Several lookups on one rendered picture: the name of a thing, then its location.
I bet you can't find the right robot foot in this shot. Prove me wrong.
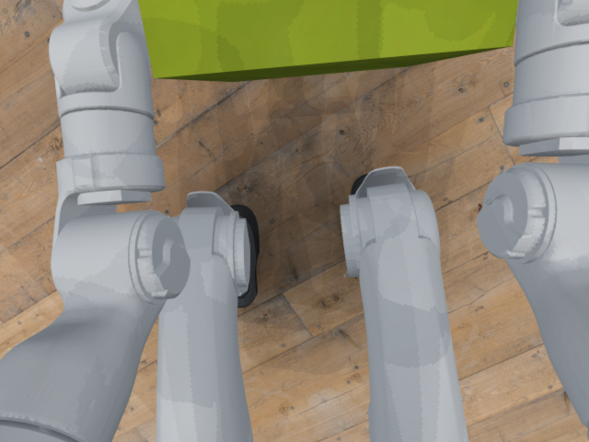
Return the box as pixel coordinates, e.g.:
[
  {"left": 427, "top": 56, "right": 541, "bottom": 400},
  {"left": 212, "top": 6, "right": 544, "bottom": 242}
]
[{"left": 351, "top": 174, "right": 367, "bottom": 195}]

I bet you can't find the carton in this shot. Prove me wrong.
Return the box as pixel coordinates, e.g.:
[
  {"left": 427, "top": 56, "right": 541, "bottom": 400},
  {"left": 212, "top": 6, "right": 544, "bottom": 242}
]
[{"left": 138, "top": 0, "right": 518, "bottom": 82}]

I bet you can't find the robot right shin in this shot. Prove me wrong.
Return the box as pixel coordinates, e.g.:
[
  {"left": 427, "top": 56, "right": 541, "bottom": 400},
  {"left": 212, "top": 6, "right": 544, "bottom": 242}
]
[{"left": 354, "top": 167, "right": 440, "bottom": 257}]

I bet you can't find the robot right upper arm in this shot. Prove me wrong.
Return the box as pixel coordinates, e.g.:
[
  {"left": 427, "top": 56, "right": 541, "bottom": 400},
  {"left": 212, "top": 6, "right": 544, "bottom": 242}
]
[{"left": 477, "top": 162, "right": 589, "bottom": 439}]

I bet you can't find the robot right forearm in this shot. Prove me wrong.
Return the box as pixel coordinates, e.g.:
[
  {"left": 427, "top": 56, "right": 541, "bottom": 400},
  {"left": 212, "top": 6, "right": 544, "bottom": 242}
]
[{"left": 502, "top": 0, "right": 589, "bottom": 164}]

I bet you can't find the robot left upper arm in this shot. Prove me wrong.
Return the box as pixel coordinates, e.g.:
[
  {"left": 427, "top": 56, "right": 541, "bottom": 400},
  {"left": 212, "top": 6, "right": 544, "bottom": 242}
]
[{"left": 0, "top": 210, "right": 191, "bottom": 442}]

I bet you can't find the robot left forearm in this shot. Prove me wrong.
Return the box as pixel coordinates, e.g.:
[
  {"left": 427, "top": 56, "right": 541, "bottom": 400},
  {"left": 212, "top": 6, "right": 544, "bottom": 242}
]
[{"left": 49, "top": 0, "right": 166, "bottom": 289}]

